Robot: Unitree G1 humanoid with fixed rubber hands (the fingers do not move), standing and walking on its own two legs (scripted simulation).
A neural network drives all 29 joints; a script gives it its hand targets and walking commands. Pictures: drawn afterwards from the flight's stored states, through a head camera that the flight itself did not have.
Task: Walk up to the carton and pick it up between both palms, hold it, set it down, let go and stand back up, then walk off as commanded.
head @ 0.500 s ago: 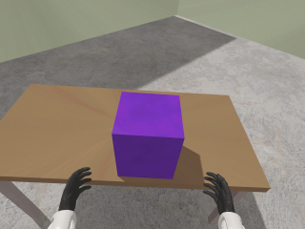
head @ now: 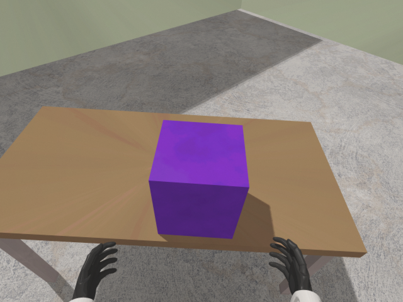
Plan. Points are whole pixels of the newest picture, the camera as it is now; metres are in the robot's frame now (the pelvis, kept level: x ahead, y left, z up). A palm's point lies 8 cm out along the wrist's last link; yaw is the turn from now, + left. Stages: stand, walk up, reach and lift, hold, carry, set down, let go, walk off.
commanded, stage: set down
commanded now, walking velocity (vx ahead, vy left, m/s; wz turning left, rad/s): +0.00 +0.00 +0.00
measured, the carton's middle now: (198, 181) +0.45 +0.02 -0.06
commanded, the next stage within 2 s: let go in 0.92 s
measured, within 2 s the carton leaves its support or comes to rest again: neither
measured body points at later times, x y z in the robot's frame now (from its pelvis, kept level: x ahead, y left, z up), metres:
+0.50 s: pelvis +0.00 +0.00 +0.00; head -0.04 +0.02 +0.45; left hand +0.16 +0.23 -0.07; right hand +0.18 -0.18 -0.08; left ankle -0.01 +0.12 -0.74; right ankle -0.01 -0.13 -0.74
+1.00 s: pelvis -0.01 +0.00 +0.00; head -0.04 +0.02 +0.45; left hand +0.17 +0.23 -0.08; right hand +0.16 -0.19 -0.09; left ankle -0.01 +0.12 -0.74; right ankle -0.01 -0.13 -0.74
